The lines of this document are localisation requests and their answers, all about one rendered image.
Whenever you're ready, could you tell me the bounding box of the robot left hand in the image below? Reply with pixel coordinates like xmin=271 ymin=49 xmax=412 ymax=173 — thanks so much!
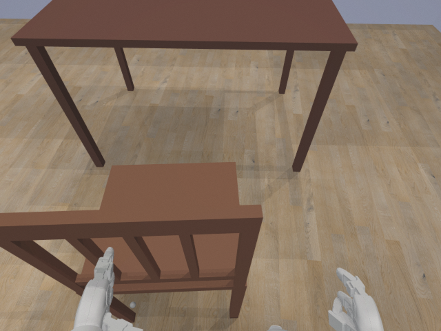
xmin=73 ymin=247 xmax=143 ymax=331

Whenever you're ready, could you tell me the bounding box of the robot right hand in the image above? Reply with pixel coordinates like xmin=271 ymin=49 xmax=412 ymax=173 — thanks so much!
xmin=328 ymin=268 xmax=384 ymax=331

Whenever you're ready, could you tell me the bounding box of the table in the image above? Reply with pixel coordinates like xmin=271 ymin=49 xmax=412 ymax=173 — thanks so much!
xmin=11 ymin=0 xmax=358 ymax=172

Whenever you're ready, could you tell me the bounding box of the chair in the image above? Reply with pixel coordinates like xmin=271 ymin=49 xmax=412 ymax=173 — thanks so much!
xmin=0 ymin=162 xmax=263 ymax=323

